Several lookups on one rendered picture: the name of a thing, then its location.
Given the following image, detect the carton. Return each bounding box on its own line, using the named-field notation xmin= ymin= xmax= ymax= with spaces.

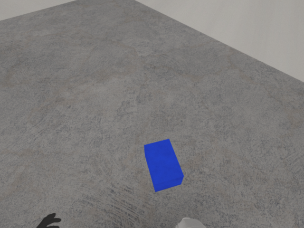
xmin=144 ymin=139 xmax=184 ymax=192

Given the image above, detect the robot left hand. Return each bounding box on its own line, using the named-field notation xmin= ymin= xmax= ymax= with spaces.
xmin=36 ymin=213 xmax=61 ymax=228

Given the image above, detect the right robot thigh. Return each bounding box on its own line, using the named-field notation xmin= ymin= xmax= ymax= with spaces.
xmin=176 ymin=218 xmax=206 ymax=228

